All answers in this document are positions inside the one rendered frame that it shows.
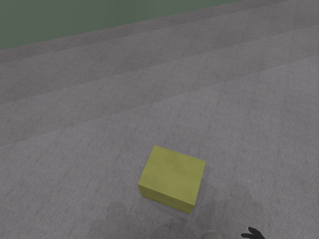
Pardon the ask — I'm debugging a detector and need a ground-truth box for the carton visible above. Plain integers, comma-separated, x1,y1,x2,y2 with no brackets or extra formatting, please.
138,145,206,214

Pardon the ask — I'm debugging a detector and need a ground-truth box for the right robot hand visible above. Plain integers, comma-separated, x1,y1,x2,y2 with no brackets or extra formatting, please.
241,227,265,239

